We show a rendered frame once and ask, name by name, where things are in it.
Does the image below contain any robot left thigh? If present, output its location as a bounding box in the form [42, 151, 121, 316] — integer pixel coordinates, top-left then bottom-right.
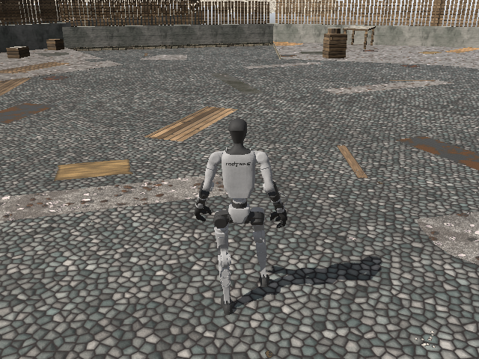
[213, 209, 231, 268]

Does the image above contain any left robot forearm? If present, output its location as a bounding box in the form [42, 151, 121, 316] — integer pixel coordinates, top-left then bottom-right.
[195, 181, 210, 209]

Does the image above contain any right robot hand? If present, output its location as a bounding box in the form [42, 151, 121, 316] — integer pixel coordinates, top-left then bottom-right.
[270, 210, 287, 228]

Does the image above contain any right robot upper arm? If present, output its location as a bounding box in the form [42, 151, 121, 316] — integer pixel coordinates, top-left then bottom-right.
[254, 150, 275, 193]

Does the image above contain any right robot forearm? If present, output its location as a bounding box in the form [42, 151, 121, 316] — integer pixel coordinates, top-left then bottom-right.
[268, 181, 285, 213]

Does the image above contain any humanoid robot head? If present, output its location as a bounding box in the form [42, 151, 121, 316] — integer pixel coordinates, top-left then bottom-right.
[225, 118, 251, 155]

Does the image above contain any left robot upper arm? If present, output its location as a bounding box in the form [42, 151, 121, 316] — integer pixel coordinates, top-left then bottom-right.
[202, 151, 223, 192]

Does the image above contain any left robot hand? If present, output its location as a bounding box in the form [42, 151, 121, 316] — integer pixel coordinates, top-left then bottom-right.
[194, 206, 212, 221]

